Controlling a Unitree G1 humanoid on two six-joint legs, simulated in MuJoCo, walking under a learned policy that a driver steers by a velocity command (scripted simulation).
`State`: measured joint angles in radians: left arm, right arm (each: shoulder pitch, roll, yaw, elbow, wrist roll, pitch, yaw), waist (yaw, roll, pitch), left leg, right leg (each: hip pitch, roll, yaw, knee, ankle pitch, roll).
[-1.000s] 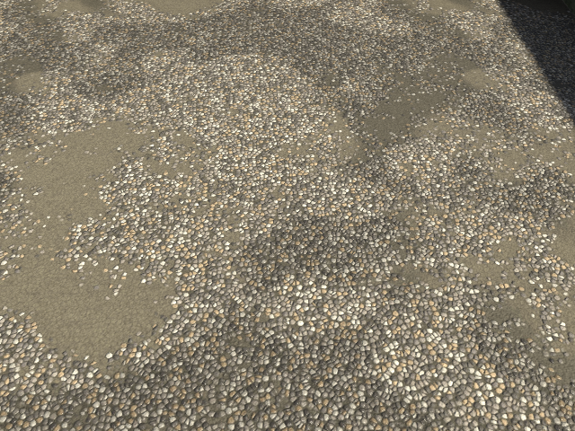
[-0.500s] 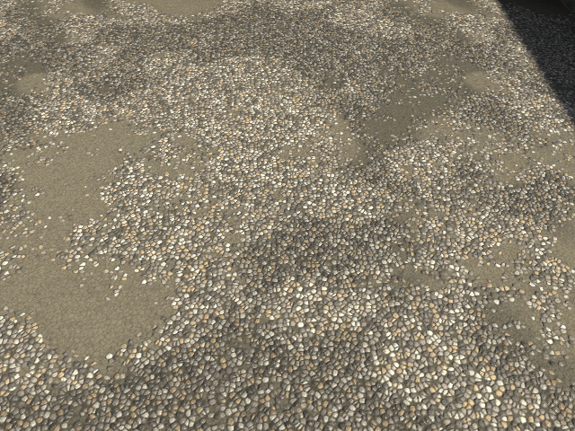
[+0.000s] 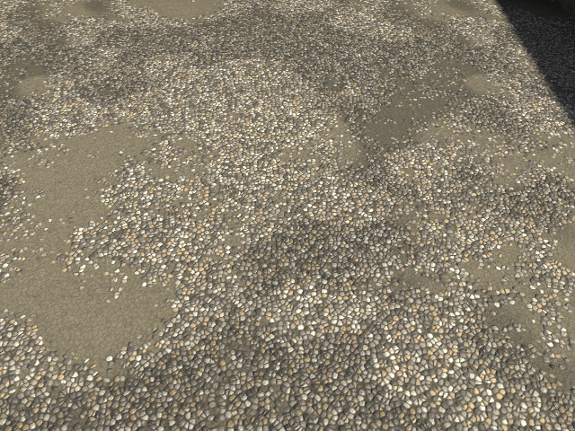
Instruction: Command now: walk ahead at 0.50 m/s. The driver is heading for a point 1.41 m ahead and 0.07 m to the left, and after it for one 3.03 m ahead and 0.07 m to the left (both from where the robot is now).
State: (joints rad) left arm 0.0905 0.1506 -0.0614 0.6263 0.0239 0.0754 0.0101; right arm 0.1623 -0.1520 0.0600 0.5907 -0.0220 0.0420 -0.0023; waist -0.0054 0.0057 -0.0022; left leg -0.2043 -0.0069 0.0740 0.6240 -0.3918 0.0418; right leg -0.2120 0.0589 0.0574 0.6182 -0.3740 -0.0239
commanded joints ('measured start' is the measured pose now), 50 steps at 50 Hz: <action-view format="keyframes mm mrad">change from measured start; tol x32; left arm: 1 -105 66 14 -90 1 -20 -1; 50 -34 112 48 -76 3 -3 -2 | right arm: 1 -49 -66 -13 -88 -4 -21 8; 50 -40 -112 -52 -52 -4 14 -2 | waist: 1 -1 -5 -49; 50 7 -10 -60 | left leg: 1 15 65 -107 -116 183 13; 4 32 98 -65 -27 646 15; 6 -10 83 -101 -196 121 -13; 8 40 114 -86 -87 621 11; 10 1 90 -127 -270 124 -12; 12 85 144 -129 -219 622 -4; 14 73 87 -130 -291 210 -4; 50 21 81 -123 -138 303 39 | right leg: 1 -27 -51 65 -89 171 -12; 4 35 -79 38 -42 695 -20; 6 45 -70 97 -167 189 -13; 8 19 -111 52 -84 654 -23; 10 24 -87 114 -269 159 0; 12 79 -141 102 -223 723 -6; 14 79 -100 110 -291 238 -11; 50 -40 -85 94 -127 279 -40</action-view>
